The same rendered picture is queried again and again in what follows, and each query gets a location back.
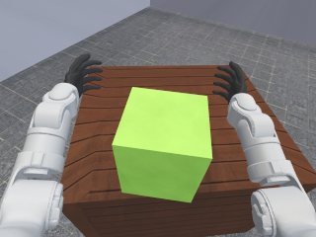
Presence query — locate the carton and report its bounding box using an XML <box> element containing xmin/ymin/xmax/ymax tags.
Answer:
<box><xmin>112</xmin><ymin>87</ymin><xmax>212</xmax><ymax>203</ymax></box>

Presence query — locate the robot right forearm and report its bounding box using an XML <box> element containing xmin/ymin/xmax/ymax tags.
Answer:
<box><xmin>226</xmin><ymin>93</ymin><xmax>316</xmax><ymax>219</ymax></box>

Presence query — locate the robot left forearm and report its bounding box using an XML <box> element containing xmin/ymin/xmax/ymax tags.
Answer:
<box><xmin>0</xmin><ymin>82</ymin><xmax>79</xmax><ymax>223</ymax></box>

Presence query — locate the robot left hand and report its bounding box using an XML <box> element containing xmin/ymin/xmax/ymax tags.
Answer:
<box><xmin>64</xmin><ymin>53</ymin><xmax>103</xmax><ymax>98</ymax></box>

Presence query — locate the robot left upper arm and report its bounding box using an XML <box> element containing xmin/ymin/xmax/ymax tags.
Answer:
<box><xmin>0</xmin><ymin>179</ymin><xmax>64</xmax><ymax>237</ymax></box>

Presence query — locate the robot right hand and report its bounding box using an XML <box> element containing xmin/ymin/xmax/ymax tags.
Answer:
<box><xmin>212</xmin><ymin>61</ymin><xmax>247</xmax><ymax>104</ymax></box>

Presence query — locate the robot right upper arm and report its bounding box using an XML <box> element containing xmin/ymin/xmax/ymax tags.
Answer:
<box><xmin>251</xmin><ymin>186</ymin><xmax>316</xmax><ymax>237</ymax></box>

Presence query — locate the pedestal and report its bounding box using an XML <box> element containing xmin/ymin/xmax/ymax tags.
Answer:
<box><xmin>60</xmin><ymin>65</ymin><xmax>316</xmax><ymax>237</ymax></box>

